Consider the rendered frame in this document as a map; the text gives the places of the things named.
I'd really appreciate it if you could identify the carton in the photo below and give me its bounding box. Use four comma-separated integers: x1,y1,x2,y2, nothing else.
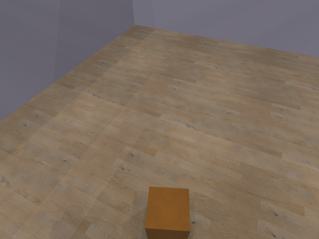
145,187,190,239

